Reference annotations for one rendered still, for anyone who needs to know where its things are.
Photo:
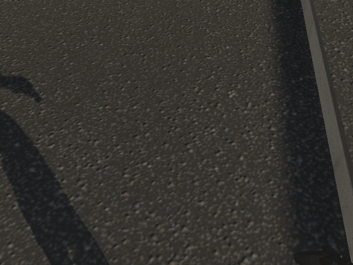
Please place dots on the robot right hand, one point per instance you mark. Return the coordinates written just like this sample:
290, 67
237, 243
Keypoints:
324, 257

